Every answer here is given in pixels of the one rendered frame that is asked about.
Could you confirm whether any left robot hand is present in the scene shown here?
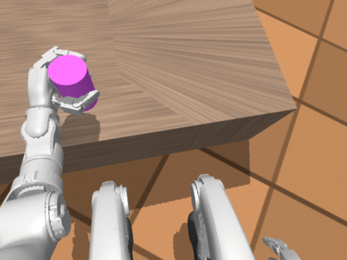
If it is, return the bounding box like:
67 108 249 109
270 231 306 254
27 46 100 116

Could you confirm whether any left robot arm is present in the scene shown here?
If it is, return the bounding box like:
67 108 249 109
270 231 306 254
0 107 71 260

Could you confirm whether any right robot foot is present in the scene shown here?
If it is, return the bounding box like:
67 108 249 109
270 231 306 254
188 212 210 260

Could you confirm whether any right robot hand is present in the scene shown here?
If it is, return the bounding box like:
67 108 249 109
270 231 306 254
262 236 301 260

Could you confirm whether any can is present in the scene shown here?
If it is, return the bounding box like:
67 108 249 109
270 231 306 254
48 55 98 112

